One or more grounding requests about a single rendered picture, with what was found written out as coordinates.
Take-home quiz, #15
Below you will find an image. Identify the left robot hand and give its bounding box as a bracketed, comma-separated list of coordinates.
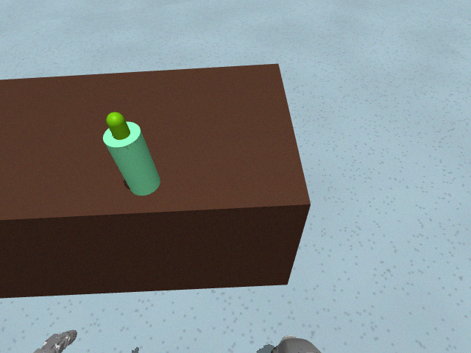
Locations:
[33, 330, 77, 353]

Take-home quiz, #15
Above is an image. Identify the bottle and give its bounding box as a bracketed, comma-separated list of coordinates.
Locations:
[103, 112, 160, 196]

